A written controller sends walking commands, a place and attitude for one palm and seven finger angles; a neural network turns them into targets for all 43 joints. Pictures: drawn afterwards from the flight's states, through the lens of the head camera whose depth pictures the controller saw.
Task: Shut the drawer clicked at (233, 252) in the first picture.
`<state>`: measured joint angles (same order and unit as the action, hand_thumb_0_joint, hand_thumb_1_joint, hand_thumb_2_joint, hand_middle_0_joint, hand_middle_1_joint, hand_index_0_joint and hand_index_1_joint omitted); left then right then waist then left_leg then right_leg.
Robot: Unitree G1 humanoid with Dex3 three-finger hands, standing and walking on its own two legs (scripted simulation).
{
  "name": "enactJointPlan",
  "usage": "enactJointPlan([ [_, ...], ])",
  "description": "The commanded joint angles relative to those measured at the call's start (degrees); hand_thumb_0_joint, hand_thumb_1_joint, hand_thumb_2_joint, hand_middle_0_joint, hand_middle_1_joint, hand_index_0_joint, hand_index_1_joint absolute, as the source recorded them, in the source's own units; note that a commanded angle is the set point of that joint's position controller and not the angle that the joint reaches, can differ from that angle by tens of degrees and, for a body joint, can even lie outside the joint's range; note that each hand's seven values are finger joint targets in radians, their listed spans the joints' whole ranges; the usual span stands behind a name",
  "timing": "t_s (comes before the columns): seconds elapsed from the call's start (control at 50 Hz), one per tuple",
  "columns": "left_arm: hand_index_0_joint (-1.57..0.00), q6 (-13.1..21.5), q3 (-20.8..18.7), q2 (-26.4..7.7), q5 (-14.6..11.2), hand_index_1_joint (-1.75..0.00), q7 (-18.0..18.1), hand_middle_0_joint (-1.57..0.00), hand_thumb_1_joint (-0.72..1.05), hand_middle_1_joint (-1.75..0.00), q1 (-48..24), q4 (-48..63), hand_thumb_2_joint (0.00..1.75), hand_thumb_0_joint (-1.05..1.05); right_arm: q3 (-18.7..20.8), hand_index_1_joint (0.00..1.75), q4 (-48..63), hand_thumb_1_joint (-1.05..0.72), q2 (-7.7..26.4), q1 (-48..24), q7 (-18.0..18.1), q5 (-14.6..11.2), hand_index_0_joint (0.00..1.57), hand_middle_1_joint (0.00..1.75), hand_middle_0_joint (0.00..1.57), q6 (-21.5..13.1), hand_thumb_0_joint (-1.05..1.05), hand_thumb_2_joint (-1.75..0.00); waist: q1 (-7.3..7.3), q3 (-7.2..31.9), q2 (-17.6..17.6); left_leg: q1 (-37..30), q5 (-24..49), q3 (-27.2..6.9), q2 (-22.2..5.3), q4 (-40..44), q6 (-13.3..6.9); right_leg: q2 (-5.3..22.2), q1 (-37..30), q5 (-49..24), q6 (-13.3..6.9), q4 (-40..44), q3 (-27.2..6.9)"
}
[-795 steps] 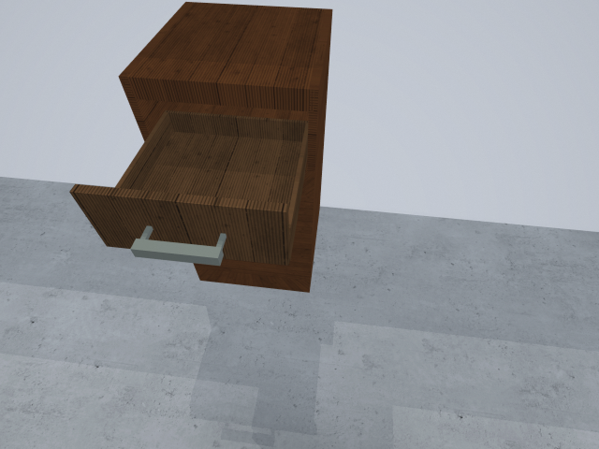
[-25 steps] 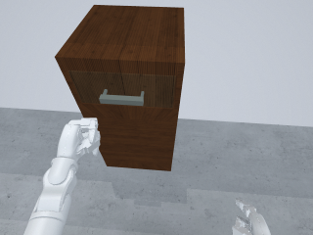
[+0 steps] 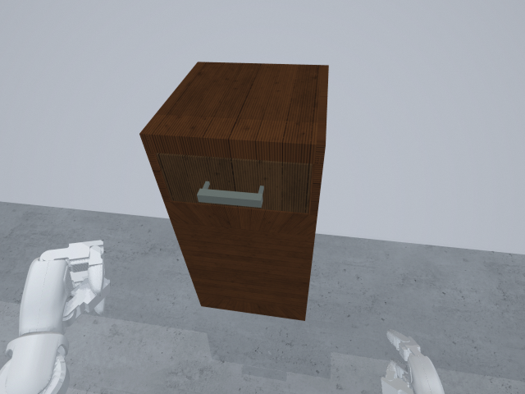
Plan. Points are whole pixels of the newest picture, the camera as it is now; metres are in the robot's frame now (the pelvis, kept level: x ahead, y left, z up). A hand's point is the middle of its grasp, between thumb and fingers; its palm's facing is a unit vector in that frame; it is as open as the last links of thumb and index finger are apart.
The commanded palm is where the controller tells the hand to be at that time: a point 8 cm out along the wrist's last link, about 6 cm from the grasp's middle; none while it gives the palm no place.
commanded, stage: draw the hand back to the body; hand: left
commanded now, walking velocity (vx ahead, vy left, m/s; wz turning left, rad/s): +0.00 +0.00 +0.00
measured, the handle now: (232, 192) +0.59 +0.15 -0.06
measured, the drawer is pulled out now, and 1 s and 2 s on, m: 0.00 0.00 0.00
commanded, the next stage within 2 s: step back with the hand held close in 0.30 s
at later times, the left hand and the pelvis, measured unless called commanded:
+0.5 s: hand (63, 296) +0.17 +0.24 +0.17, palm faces +0.40 -0.83 -0.40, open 3.3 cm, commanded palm +0.12 +0.28 +0.17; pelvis -0.01 +0.00 +0.00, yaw +0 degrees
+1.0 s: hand (36, 329) +0.14 +0.26 +0.16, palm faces +0.33 -0.80 -0.50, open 3.3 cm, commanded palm +0.08 +0.30 +0.17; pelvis -0.06 +0.02 -0.01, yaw -1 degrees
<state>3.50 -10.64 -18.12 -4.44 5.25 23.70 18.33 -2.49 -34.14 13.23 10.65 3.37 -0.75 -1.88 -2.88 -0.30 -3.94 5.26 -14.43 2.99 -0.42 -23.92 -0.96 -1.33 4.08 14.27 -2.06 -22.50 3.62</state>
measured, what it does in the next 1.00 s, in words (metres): shifts its weight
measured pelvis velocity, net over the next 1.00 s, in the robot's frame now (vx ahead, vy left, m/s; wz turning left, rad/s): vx -0.06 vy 0.02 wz -0.01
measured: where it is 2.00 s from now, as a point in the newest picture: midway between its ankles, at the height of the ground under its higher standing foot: outside the picture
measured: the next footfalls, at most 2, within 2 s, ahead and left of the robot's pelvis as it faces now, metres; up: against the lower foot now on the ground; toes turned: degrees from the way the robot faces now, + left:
right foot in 1.98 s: -0.29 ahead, -0.10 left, +0.00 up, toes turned -3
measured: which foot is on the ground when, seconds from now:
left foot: down 0.00-1.00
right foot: down 0.00-1.00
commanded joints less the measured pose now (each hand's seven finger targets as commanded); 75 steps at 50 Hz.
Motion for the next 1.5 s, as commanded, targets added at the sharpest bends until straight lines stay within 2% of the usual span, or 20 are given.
enactJointPlan([
  [0.0, -1.4, 5.0, -8.9, -10.4, -0.2, -1.6, 1.2, -1.4, 0.9, -1.6, -2.9, 18.2, 0.9, 0.0, 2.7, 0.3, 9.4, -0.9, 5.8, -8.1, 0.3, 0.3, 0.2, 0.3, 0.2, -4.9, 0.0, -0.9, 0.0, 4.0, 0.5, -1.9, 11.4, -2.3, -0.6, 2.4, -1.3, 1.9, 1.3, -11.2, 0.7, 4.8, -3.4],
  [0.1, -1.4, 6.1, -12.9, -12.1, -0.3, -1.6, 1.6, -1.4, 0.9, -1.6, 4.1, 22.3, 0.9, 0.0, 3.2, 0.3, 9.2, -0.9, 5.7, -7.7, 0.3, 0.0, 0.2, 0.3, 0.2, -6.7, 0.0, -0.9, -0.72, 3.0, -0.2, -1.2, 11.7, -2.5, -0.9, 2.0, -1.0, 1.7, 1.6, -11.3, 0.6, 4.5, -3.4],
  [0.18, -1.4, 6.0, -9.3, -8.0, 0.0, -1.6, 1.3, -1.4, 0.9, -1.6, 2.8, 16.4, 0.9, 0.0, 3.7, 0.3, 7.9, -0.9, 6.1, -7.4, 0.6, -0.1, 0.2, 0.3, 0.2, -7.0, 0.0, -0.9, 0.53, -3.6, 3.6, 0.2, 5.9, -2.3, -1.1, 2.4, -1.5, 1.7, 6.4, -4.0, 1.0, 6.8, -3.6],
  [0.32, -1.4, 7.3, -11.3, -10.6, 0.3, -1.6, 2.2, -1.4, 0.9, -1.6, 1.2, 20.3, 0.9, 0.0, 3.4, 0.3, 8.0, -0.9, 5.7, -7.4, 1.1, 0.3, 0.2, 0.3, 0.2, -8.5, 0.0, -0.9, -0.6, 1.8, 0.1, -0.7, 6.2, -2.7, -0.8, 2.3, -1.5, 2.4, 3.3, -4.4, 0.6, 5.2, -4.2],
  [0.4, -1.4, 7.0, -11.6, -10.3, 0.2, -1.6, 2.2, -1.4, 0.9, -1.6, 2.1, 18.8, 0.9, 0.0, 3.2, 0.3, 7.7, -0.9, 5.4, -7.6, 1.1, 0.4, 0.2, 0.3, 0.2, -8.9, 0.0, -0.9, -0.7, -0.5, 1.7, 0.4, 6.5, -2.9, -1.0, 2.5, -1.3, 2.2, 3.5, -4.9, 0.6, 5.2, -3.9],
  [0.42, -1.4, 10.0, -20.4, -18.7, 0.6, -1.6, 2.5, -1.4, 0.9, -1.6, -6.4, 25.1, 0.9, 0.0, 3.7, 0.3, 9.5, -0.9, 7.3, -6.7, 0.7, 0.3, 0.2, 0.3, 0.2, -7.5, 0.0, -0.9, 1.74, -4.6, 2.6, 5.0, 2.0, -4.1, -1.8, 0.9, -2.4, 5.3, 9.2, -5.0, 0.7, 9.1, -11.9],
  [0.44, -1.4, 10.4, -17.8, -14.5, 0.8, -1.6, 2.2, -1.4, 0.9, -1.6, -0.5, 19.0, 0.9, 0.0, 3.7, 0.3, 7.8, -0.9, 6.1, -6.2, 0.6, 0.6, 0.2, 0.3, 0.2, -6.7, 0.0, -0.9, 2.18, -4.6, 4.3, 4.3, 1.7, -4.4, -1.6, -0.3, -2.4, 6.7, 10.3, -4.0, 0.3, 9.9, -11.9],
  [0.52, -1.4, 11.0, -13.3, -9.4, 1.3, -1.6, 1.5, -1.4, 0.9, -1.6, 8.0, 18.1, 0.9, 0.0, 4.6, 0.3, 8.8, -0.9, 6.8, -5.6, 0.0, 1.0, 0.2, 0.3, 0.2, -4.3, 0.0, -0.9, 2.53, 1.3, 0.9, 3.8, 9.6, -3.9, -2.9, 1.0, -2.1, 6.3, 6.6, -13.3, 1.0, 5.0, -8.2],
  [0.66, -1.4, 11.2, -17.0, -13.3, 1.1, -1.6, 2.5, -1.4, 0.9, -1.6, 13.1, 23.4, 0.9, 0.0, 5.7, 0.3, 11.4, -0.9, 6.5, -5.9, 0.6, 0.5, 0.2, 0.3, 0.2, -1.9, 0.0, -0.9, 2.07, 9.5, 2.6, 5.8, 20.7, -5.1, -4.6, 0.7, -2.2, 5.0, 1.8, -22.4, 1.9, -2.4, -5.8],
  [0.74, -1.4, 11.3, -17.6, -13.7, 1.2, -1.6, 2.9, -1.4, 0.9, -1.6, 14.1, 25.5, 0.9, 0.0, 5.8, 0.3, 12.1, -0.9, 6.7, -5.5, 1.0, 0.5, 0.2, 0.3, 0.2, -1.8, 0.0, -0.9, 1.8, 9.9, -0.5, 8.6, 22.0, -6.4, -5.6, 1.6, -2.2, 3.8, 1.5, -20.7, 2.2, -5.7, -5.0],
  [0.82, -1.4, 11.3, -17.4, -13.1, 1.6, -1.6, 3.0, -1.4, 0.9, -1.6, 14.0, 25.2, 0.9, 0.0, 6.0, 0.3, 12.1, -0.9, 6.7, -5.4, 1.3, 0.7, 0.2, 0.3, 0.2, -2.3, 0.0, -0.9, 1.91, 7.8, -1.3, 14.4, 15.0, -7.6, -7.1, 3.8, -3.0, 2.8, 1.3, -15.3, 2.4, -8.4, -5.2],
  [0.92, -1.4, 11.8, -17.4, -12.6, 2.2, -1.6, 3.4, -1.4, 0.9, -1.6, 12.7, 24.4, 0.9, 0.0, 6.0, 0.3, 12.0, -0.9, 6.8, -5.0, 1.4, 0.5, 0.2, 0.3, 0.2, -3.1, 0.0, -0.9, 2.74, 4.3, 1.6, 24.9, -4.6, -8.6, -6.7, 5.3, -4.0, 3.2, -0.7, -11.0, 2.2, -8.4, -7.5],
  [1.06, -1.4, 13.4, -16.7, -13.2, 2.1, -1.6, 4.4, -1.4, 0.9, -1.6, 11.5, 27.0, 0.9, 0.0, 6.1, 0.3, 11.1, -0.9, 6.7, -3.8, 1.1, 0.9, 0.2, 0.3, 0.2, -3.7, 0.0, -0.9, 4.06, 3.0, 5.0, 17.0, -10.1, -7.2, -2.4, -3.2, -2.2, 7.5, 14.5, 7.9, -0.2, 4.4, -12.2],
  [1.1, -1.4, 13.9, -16.9, -13.6, 2.3, -1.6, 4.8, -1.4, 0.9, -1.6, 11.7, 27.5, 0.9, 0.0, 5.9, 0.3, 11.0, -0.9, 6.8, -4.1, 1.4, 1.0, 0.2, 0.3, 0.2, -3.9, 0.0, -0.9, 4.16, 2.6, 1.8, 17.0, -10.9, -8.8, -3.9, 0.2, -2.5, 5.5, 14.7, 8.7, 0.7, 2.8, -9.6],
  [1.16, -1.4, 14.6, -17.8, -13.3, 3.4, -1.6, 5.0, -1.4, 0.9, -1.6, 12.0, 27.7, 0.9, 0.0, 5.8, 0.3, 11.7, -0.9, 7.8, -5.0, 1.8, 1.0, 0.2, 0.3, 0.2, -4.6, 0.0, -0.9, 3.45, 3.1, -6.7, 31.1, -23.2, -16.7, -10.6, 13.5, -5.4, -0.7, 0.3, 1.9, 2.9, -11.6, -5.1],
  [1.2, -1.4, 14.8, -19.5, -14.3, 4.0, -1.6, 4.7, -1.4, 0.9, -1.6, 12.2, 27.7, 0.9, 0.0, 6.1, 0.3, 12.0, -0.9, 6.9, -5.2, 2.2, 1.0, 0.2, 0.3, 0.2, -5.1, 0.0, -0.9, 2.67, 4.4, -6.7, 33.5, -20.7, -18.1, -12.5, 13.8, -6.4, -2.0, -3.1, -5.0, 3.1, -17.2, -5.2],
  [1.28, -1.4, 15.5, -20.2, -14.0, 3.8, -1.6, 3.6, -1.4, 0.9, -1.6, 13.3, 26.7, 0.9, 0.0, 6.8, 0.3, 11.6, -0.9, 7.4, -5.0, 1.7, 1.3, 0.2, 0.3, 0.2, -6.1, 0.0, -0.9, 2.92, 4.2, -3.0, 35.8, -15.3, -15.1, -10.5, 9.0, -6.6, -2.1, -4.9, -9.6, 2.8, -15.7, -8.0],
  [1.38, -1.4, 16.5, -18.8, -14.4, 2.2, -1.6, 2.9, -1.4, 0.9, -1.6, 12.7, 29.8, 0.9, 0.0, 7.1, 0.3, 9.1, -0.9, 6.6, -3.4, 0.9, 1.0, 0.2, 0.3, 0.2, -6.0, 0.0, -0.9, 3.69, 13.5, 3.1, 15.1, 10.1, -7.2, -5.0, -3.5, -2.9, 2.9, 5.6, -24.5, 2.4, -7.9, -13.4],
  [1.42, -1.4, 16.3, -19.1, -15.4, 2.0, -1.6, 3.1, -1.4, 0.9, -1.6, 13.2, 28.8, 0.9, 0.0, 7.3, 0.3, 9.3, -0.9, 6.1, -4.1, 0.7, 0.9, 0.2, 0.3, 0.2, -5.1, 0.0, -0.9, 4.08, 12.5, 5.9, 11.8, 7.4, -5.3, -2.9, -6.6, -1.8, 5.4, 11.0, -20.4, 1.9, -2.9, -15.4],
  [1.48, -1.4, 16.7, -20.2, -17.2, 1.6, -1.6, 4.0, -1.4, 0.9, -1.6, 12.0, 28.1, 0.9, 0.0, 7.8, 0.3, 8.9, -0.9, 5.7, -4.3, 0.8, 0.6, 0.2, 0.3, 0.2, -3.8, 0.0, -0.9, 4.76, 8.0, 8.8, 10.9, -3.2, -4.2, 0.7, -14.4, 0.1, 11.1, 20.6, -4.3, -2.1, 6.3, -20.6],
])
